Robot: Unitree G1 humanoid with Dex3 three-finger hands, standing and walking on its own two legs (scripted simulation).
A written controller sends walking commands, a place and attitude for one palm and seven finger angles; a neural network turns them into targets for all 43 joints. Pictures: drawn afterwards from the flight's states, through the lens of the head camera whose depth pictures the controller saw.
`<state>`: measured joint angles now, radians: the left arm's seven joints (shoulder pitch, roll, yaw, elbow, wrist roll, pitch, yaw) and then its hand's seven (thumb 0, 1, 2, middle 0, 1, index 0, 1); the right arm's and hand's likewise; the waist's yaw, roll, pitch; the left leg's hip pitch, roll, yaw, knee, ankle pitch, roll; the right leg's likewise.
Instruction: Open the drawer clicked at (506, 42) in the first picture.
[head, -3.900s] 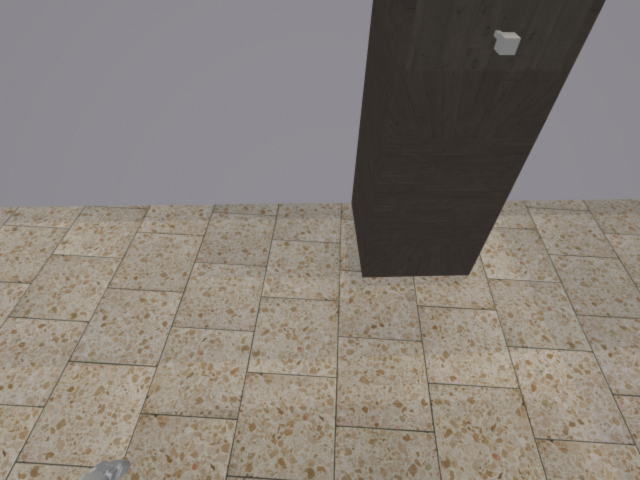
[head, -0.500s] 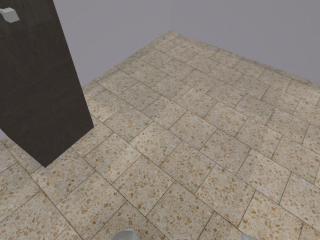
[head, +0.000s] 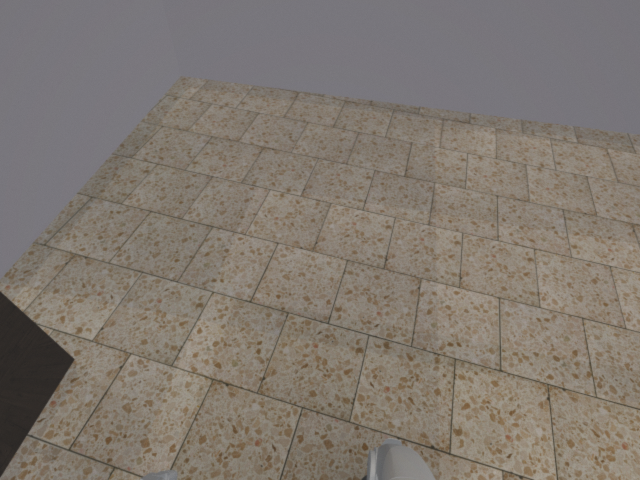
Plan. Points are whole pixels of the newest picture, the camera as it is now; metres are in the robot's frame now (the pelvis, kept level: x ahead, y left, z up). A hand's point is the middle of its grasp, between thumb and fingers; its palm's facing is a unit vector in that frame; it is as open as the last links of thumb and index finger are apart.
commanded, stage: walk to a spot facing it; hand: left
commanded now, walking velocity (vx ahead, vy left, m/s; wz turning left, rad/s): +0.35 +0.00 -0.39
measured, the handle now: out of the picture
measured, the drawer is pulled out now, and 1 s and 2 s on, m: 0.00 0.00 0.00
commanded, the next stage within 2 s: turn to face it in 0.80 s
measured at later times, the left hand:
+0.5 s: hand (234, 413) +0.25 +0.14 -0.16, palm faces -0.06 -0.97 -0.22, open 7.2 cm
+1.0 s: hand (240, 290) +0.48 +0.16 -0.17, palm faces -0.17 -0.97 -0.17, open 7.3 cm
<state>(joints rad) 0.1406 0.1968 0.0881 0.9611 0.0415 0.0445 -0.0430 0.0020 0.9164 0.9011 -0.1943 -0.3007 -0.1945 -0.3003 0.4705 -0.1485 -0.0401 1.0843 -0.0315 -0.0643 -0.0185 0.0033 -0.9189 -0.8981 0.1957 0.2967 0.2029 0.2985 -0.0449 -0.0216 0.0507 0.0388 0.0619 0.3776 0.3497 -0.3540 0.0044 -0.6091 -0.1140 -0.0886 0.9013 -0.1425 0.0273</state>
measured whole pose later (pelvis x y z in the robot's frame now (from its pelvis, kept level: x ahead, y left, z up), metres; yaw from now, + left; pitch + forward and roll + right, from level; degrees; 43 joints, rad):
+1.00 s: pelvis +0.40 -0.01 +0.01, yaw -14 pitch -2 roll -1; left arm 0.25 0.18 0.08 1.04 0.03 0.02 0.00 0.00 0.92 0.90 -0.20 -0.30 -0.20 -0.30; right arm 0.28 -0.16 -0.05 1.06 -0.02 -0.06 -0.03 -0.02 -0.95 -0.90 0.20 0.30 0.20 0.30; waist 0.01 -0.04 0.04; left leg -0.12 0.07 0.29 0.43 -0.27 0.05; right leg -0.56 -0.12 -0.06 1.04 -0.21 0.04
